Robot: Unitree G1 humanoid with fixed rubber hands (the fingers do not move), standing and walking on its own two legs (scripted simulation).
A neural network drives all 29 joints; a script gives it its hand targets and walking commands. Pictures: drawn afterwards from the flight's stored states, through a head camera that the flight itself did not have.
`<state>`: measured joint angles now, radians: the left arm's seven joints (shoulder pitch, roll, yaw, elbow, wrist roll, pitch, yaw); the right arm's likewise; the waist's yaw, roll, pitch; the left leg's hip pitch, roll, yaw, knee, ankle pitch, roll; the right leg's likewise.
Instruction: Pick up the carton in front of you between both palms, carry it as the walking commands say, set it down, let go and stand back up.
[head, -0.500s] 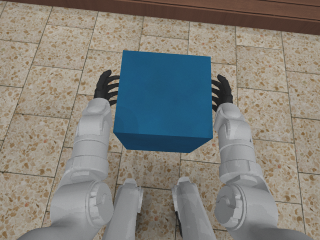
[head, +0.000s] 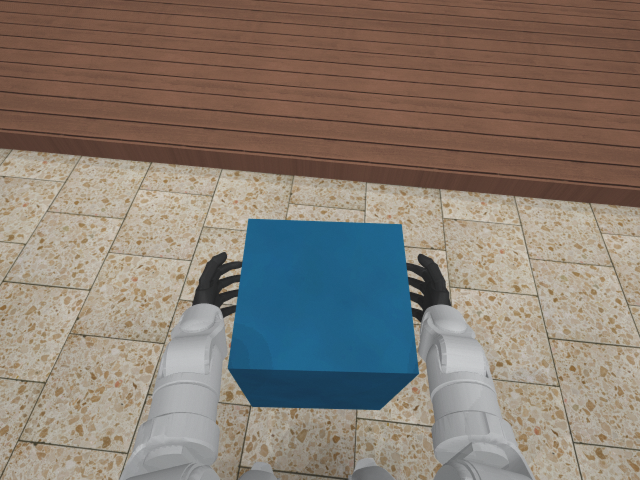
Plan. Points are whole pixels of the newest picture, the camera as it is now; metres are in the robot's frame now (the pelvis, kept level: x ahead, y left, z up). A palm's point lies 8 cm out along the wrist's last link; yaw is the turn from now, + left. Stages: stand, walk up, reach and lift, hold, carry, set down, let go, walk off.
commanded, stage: reach and lift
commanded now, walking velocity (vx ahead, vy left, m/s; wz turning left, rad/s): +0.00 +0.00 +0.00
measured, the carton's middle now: (320, 323) +0.36 +0.00 -0.09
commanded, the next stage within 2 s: hold in 1.32 s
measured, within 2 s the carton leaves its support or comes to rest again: neither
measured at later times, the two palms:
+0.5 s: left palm (179, 308) +0.31 +0.15 +0.08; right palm (461, 305) +0.31 -0.15 +0.08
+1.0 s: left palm (177, 297) +0.31 +0.15 +0.09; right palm (464, 296) +0.32 -0.15 +0.09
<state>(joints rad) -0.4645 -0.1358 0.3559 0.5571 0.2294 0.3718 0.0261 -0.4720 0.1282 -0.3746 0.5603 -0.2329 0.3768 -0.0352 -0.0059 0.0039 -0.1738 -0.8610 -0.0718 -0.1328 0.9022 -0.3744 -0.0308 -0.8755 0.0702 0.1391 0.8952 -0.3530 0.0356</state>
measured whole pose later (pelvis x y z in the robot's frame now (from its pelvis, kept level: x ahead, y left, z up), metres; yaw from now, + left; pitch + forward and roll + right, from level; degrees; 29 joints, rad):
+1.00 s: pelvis +0.02 +0.00 +0.06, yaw +0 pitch -4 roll +0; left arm -0.29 -0.16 0.26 0.34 0.29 0.65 -0.02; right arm -0.29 0.16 -0.27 0.34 -0.29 0.65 -0.01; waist 0.01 0.00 0.00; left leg -0.12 -0.03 -0.14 0.40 -0.22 -0.02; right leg -0.13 0.04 0.14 0.40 -0.20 0.02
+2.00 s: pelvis +0.02 +0.00 +0.06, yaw +0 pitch -7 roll +0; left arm -0.30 -0.16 0.25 0.26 0.29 0.76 -0.02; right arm -0.30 0.16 -0.26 0.26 -0.30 0.76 0.00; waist 0.00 0.00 0.01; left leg -0.05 -0.03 -0.14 0.37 -0.20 -0.02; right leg -0.06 0.03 0.13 0.37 -0.18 0.01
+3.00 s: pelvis +0.14 +0.01 +0.05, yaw +2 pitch +5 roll -2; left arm -0.17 -0.15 0.11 -0.24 0.10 1.12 0.08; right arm -0.14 0.13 -0.13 -0.30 -0.11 1.14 -0.10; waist -0.01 0.05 -0.15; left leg -0.23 0.08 0.04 0.64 -0.44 -0.01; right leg -0.31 0.00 -0.18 0.49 -0.25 -0.03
